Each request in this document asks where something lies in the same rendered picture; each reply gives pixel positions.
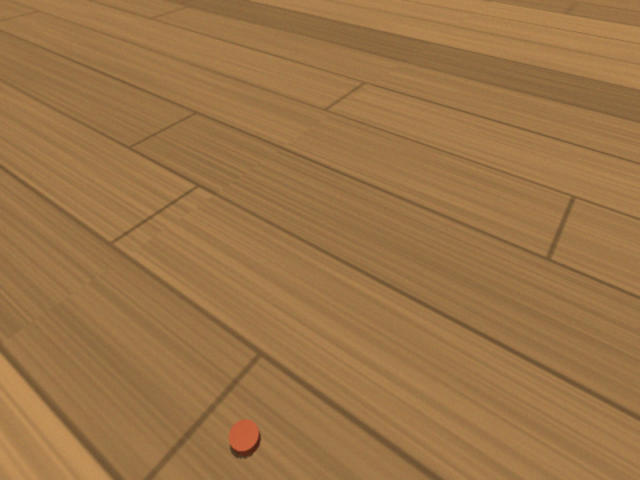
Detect tin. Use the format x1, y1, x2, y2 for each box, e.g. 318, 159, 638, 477
229, 419, 261, 456

